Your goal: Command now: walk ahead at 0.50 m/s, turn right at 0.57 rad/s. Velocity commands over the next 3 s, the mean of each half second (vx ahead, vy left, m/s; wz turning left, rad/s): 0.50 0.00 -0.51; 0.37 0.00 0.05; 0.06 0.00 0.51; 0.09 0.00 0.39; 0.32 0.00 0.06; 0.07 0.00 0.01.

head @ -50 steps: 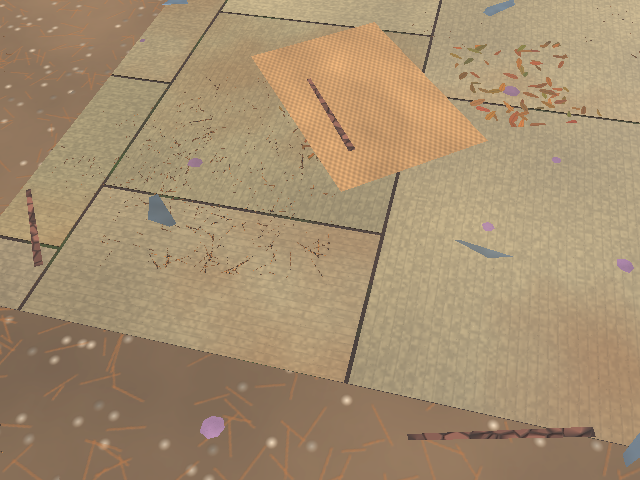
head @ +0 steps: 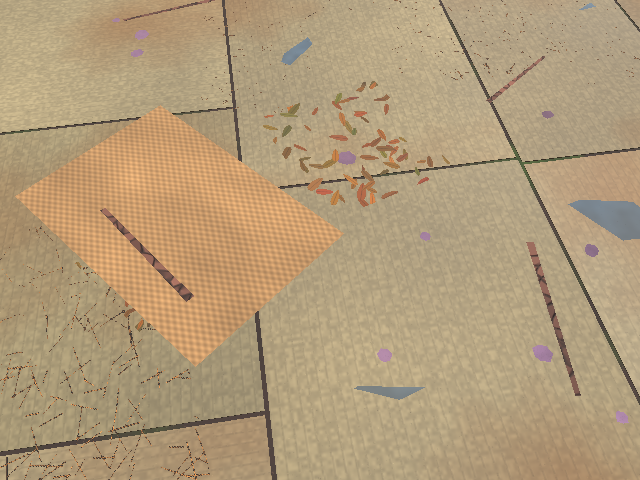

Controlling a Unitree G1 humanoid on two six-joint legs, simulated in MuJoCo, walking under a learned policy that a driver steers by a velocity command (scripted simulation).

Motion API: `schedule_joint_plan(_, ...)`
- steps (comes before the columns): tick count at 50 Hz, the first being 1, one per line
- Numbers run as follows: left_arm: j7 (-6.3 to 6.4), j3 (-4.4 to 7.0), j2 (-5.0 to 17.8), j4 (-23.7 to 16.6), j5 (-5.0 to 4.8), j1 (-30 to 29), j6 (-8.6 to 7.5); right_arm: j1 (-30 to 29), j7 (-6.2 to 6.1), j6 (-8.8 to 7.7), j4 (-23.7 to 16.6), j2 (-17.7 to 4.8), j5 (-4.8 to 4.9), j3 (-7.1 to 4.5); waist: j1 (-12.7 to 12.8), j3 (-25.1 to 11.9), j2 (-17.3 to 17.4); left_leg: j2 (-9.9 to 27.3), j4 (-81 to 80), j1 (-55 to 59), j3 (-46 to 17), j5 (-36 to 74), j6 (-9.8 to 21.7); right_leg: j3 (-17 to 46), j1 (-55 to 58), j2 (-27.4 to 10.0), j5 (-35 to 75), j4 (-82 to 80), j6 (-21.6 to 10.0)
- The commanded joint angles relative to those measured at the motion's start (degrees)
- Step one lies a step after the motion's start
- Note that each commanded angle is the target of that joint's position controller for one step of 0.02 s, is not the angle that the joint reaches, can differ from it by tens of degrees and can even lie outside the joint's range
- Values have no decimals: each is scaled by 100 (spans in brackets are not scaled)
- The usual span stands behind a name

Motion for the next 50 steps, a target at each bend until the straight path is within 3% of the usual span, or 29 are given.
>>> schedule_joint_plan(1, 46, 216, 782, -156, 17, 880, -156, -555, 27, -427, -727, -672, 16, -93, 361, -969, 23, 239, 613, -3075, -755, 569, 189, 3053, 3124, -1664, 513, -2028, -1198)
schedule_joint_plan(2, 70, 151, 610, -250, 55, 590, -168, -434, 11, -362, -671, -762, -77, -152, 157, -823, -44, 384, 205, -2618, -782, 791, 139, 2627, 2499, -1477, 1009, -2117, -1092)
schedule_joint_plan(3, 94, 126, 580, -311, 92, 492, -167, -349, 23, -273, -665, -762, -106, -175, 35, -761, -103, 423, 0, -2309, -781, 913, 76, 2470, 2113, -1367, 1213, -2240, -1060)
schedule_joint_plan(5, 157, 155, 724, -302, 52, 574, -189, -375, 14, -148, -721, -592, -190, -156, -31, -669, -74, 377, -526, -2151, -654, 1131, -121, 2177, 1667, -1262, 1652, -2364, -1088)
schedule_joint_plan(7, 245, 201, 895, -268, 42, 761, -186, -781, -11, -97, -877, -461, -228, -110, 59, -503, -118, 267, -1289, -2244, -575, 1716, -285, 1915, 1412, -1116, 1720, -2430, -1024)
schedule_joint_plan(11, 315, 216, 925, -197, 11, 1055, -126, -1583, 50, -131, -1124, -286, -169, -17, 391, -346, -406, -93, -3012, -1797, -518, 3138, -319, 1655, 1113, -778, 917, -2345, -648)
schedule_joint_plan(15, 325, 214, 873, -63, -33, 1359, -83, -1905, 134, -206, -1322, -489, -84, -55, 505, -343, -521, -223, -3643, -1587, -698, 3178, -205, 2153, 1526, -999, 487, -1933, -526)
schedule_joint_plan(18, 371, 194, 804, -10, 18, 1379, -37, -1571, 201, -303, -1244, -656, -97, -108, 342, -414, -735, -199, -3804, -1299, -633, 2631, 24, 2437, 2013, -1248, 790, -1453, -435)
schedule_joint_plan(19, 370, 167, 738, -10, 27, 1341, -17, -1198, 195, -333, -1134, -702, -123, -150, 140, -524, -782, -269, -3988, -821, -491, 2545, 161, 2395, 2040, -1144, 1220, -1144, -347)
schedule_joint_plan(20, 350, 91, 547, -40, 56, 1338, -20, -612, 171, -366, -994, -878, -190, -235, -127, -943, -691, -131, -4000, 110, -564, 2521, 381, 2173, 1907, -826, 1664, -359, -182)
schedule_joint_plan(21, 343, -21, 309, -142, 151, 1410, -24, 279, 143, -367, -903, -1173, -253, -300, -455, -1766, -45, 789, -3870, 1560, -1583, 2382, 745, 1722, 1166, -442, 740, 1264, 42)
schedule_joint_plan(22, 316, -110, -40, -152, -66, 2420, -100, 846, 192, -283, -571, -1642, -243, -445, -34, -2301, 2075, 1941, -4553, 3273, -4407, 1045, 1794, 1182, -967, 371, -2030, 3137, 473)
schedule_joint_plan(23, 341, -31, 562, -25, -141, 2207, -126, 776, 235, -272, -624, -1048, -53, -313, -253, -1877, 1335, 1922, -4964, 3121, -4931, -469, 1695, 1515, -1742, 27, -2100, 3780, 480)
schedule_joint_plan(24, 337, 43, 860, -147, -117, 1410, -132, 440, 216, -245, -709, -702, -44, -216, -398, -1108, 757, 1671, -5024, 2405, -3996, -385, 1420, 1440, -1942, -183, -1569, 3860, 445)
schedule_joint_plan(25, 355, 28, 800, -256, -33, 988, -136, 102, 207, -203, -777, -632, -130, -161, -289, -764, 330, 1428, -5085, 1705, -3311, 262, 1275, 1207, -1760, -403, -1173, 3693, 434)
schedule_joint_plan(26, 340, 30, 727, -336, 59, 754, -162, -72, 199, -175, -765, -516, -169, -118, -191, -475, 300, 1235, -5198, 1172, -2853, 890, 1288, 1139, -1661, -568, -898, 3333, 437)
schedule_joint_plan(28, 288, 14, 532, -333, 50, 869, -168, -104, 169, -189, -718, -392, -210, -58, 20, -493, 581, 947, -5397, 737, -2258, 1674, 1237, 989, -1179, -799, -636, 2832, 442)
schedule_joint_plan(31, 270, -69, 300, -449, 83, 631, -155, 103, 130, -210, -588, -630, -114, -106, 8, -430, 530, 980, -5651, 628, -1807, 2428, 1408, 757, -1297, -911, -399, 2066, 571)
schedule_joint_plan(34, 236, -148, 177, -585, 88, 110, -185, 256, 81, -150, -507, -810, -74, -144, -137, -367, 431, 866, -5784, 624, -1312, 2775, 1326, 608, -1228, -912, 493, 996, 657)
schedule_joint_plan(39, 129, -165, 152, -780, 93, -645, -291, 817, 36, 39, -240, -838, -21, -108, -346, -302, 494, 635, -5218, 611, -906, 4269, 1049, 376, -361, -406, 1487, -352, 714)
schedule_joint_plan(41, 88, -113, 282, -803, 115, -666, -334, 836, -2, 127, -214, -873, 1, -114, -242, -401, 575, 693, -4801, 821, -1099, 4408, 903, 486, -80, -292, 1428, -699, 618)
schedule_joint_plan(43, 120, 2, 532, -607, 188, -52, -361, 545, -45, 165, -323, -945, 30, -136, 187, -709, 596, 533, -4081, 738, -1170, 4561, 646, 467, 926, -228, 1820, -1212, 414)
schedule_joint_plan(44, 182, 98, 831, -504, 254, 405, -367, 515, -45, 136, -421, -819, -19, -100, 382, -1085, 405, 199, -3336, 311, -1030, 4130, 415, 635, 1922, -581, 2955, -1222, 226)
schedule_joint_plan(45, 276, 182, 1280, -488, 407, 1088, -321, 546, -37, 85, -663, -418, -179, 32, 565, -1934, -544, -311, -1607, -1028, -740, 1800, 91, 1688, 3693, -1933, 5437, -591, -272)
schedule_joint_plan(46, 257, 145, 1245, -530, 360, 1120, -180, 1583, -28, 79, -546, -151, -81, 141, 300, -3011, -1728, -626, -67, -2017, -731, -1624, -114, 2949, 4684, -3183, 5921, -472, -1147)
schedule_joint_plan(47, 247, 82, 906, -600, 245, 1005, -57, 1502, -35, 157, -444, -752, 15, -24, 418, -2924, -1108, -357, 484, -2157, -999, -1408, -191, 2799, 4137, -2831, 4673, -762, -1058)
schedule_joint_plan(48, 264, 15, 699, -598, 167, 668, -6, 1020, -62, 247, -577, -826, 77, -87, 348, -2171, -900, -197, 631, -2589, -773, -1029, -246, 2282, 3542, -2530, 3619, -1017, -879)
schedule_joint_plan(49, 278, -40, 549, -554, 137, 319, 21, 829, -118, 374, -590, -721, 43, -95, 214, -1648, -663, -14, 513, -2593, -651, -685, -331, 1925, 2786, -2275, 2812, -1321, -746)
schedule_joint_plan(50, 272, -64, 474, -540, 166, -11, 39, 793, -173, 528, -608, -691, -4, -132, 53, -1270, -694, 106, 359, -2305, -632, -420, -400, 1603, 1977, -2112, 2120, -1631, -669)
